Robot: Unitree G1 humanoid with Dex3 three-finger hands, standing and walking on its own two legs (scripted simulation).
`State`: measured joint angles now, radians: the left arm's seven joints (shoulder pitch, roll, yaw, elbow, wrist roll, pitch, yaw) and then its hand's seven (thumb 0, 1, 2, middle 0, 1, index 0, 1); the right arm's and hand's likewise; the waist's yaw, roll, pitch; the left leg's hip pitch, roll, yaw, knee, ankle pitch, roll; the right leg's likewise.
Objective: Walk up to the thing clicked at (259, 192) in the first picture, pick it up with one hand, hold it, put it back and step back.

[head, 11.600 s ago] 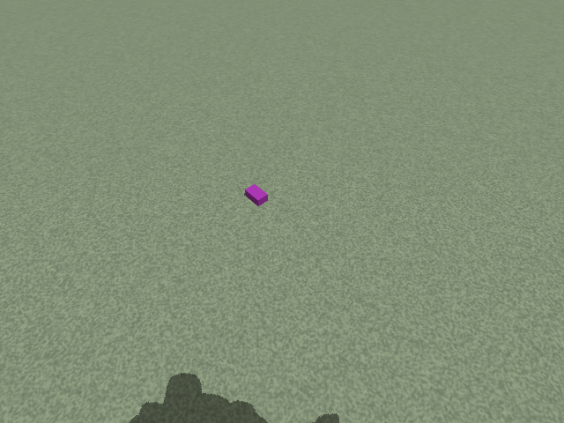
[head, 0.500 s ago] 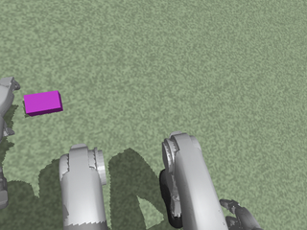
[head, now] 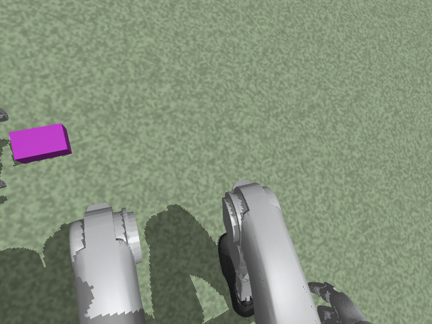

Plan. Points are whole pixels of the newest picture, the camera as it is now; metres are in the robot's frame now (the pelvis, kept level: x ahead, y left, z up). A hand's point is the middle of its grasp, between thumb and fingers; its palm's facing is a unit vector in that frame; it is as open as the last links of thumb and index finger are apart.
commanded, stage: rise first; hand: left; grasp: from above
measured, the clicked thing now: (42, 143) +0.48 +0.31 -0.31
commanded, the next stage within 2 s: approach in 1.44 s
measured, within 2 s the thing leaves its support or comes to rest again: neither
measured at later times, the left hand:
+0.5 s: hand out of the picture +0.43 +0.34 -0.18, palm faces -0.42 -0.12 -0.90, open 13.2 cm
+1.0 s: hand out of the picture +0.44 +0.35 -0.18, palm faces -0.41 -0.11 -0.90, open 13.3 cm
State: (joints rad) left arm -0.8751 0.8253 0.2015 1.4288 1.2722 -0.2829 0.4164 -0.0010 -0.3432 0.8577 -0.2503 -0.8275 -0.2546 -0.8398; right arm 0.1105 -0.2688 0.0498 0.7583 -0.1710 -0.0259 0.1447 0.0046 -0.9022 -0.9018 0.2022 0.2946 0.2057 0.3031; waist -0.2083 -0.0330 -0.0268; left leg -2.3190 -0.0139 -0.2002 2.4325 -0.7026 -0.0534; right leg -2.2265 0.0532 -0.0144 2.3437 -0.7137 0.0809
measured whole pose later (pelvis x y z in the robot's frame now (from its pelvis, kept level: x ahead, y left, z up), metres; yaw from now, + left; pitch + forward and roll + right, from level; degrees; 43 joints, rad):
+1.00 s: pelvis +0.00 +0.01 -0.01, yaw -2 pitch +32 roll -11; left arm -0.93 0.87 0.17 1.46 1.28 -0.26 0.41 0.00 -0.39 0.90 -0.25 -0.83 -0.24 -0.86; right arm 0.13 -0.28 0.10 0.74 -0.17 -0.05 0.16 0.00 -0.90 -0.90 0.20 0.29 0.21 0.30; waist -0.25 -0.04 -0.02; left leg -2.34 -0.02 -0.21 2.46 -0.69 -0.04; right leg -2.23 0.05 -0.03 2.35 -0.70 0.07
